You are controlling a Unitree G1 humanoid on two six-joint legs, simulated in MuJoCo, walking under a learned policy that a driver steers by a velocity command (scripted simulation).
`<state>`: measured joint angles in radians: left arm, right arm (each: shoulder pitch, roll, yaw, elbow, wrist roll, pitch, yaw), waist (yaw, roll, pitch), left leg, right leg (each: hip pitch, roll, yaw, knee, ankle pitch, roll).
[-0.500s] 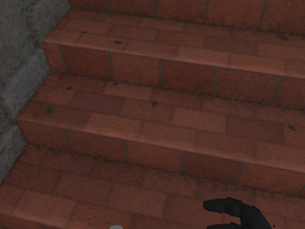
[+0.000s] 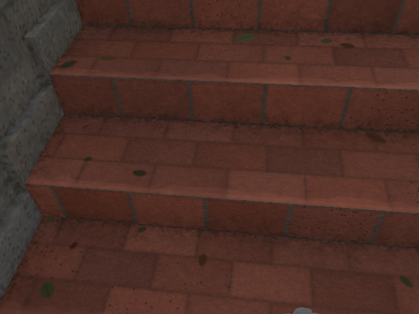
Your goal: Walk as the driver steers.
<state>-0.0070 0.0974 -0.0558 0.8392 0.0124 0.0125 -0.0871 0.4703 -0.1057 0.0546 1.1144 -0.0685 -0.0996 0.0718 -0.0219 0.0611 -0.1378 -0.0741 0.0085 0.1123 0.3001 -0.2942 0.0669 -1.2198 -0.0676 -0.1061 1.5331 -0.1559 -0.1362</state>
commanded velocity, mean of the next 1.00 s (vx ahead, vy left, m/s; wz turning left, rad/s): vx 0.07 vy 0.00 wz -0.39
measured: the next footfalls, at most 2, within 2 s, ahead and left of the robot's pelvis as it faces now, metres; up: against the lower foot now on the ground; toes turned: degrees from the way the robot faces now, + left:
right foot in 0.04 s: +0.20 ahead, -0.10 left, +0.15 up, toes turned -5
left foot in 0.66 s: +0.26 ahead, +0.14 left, +0.15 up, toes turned -21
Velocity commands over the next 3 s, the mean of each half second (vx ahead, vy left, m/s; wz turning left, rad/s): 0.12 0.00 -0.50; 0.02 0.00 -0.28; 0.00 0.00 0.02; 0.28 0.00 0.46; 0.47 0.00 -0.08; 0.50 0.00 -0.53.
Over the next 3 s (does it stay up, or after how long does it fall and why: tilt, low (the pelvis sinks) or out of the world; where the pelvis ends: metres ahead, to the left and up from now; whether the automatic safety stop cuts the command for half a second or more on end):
stays up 0.85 0.06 0.45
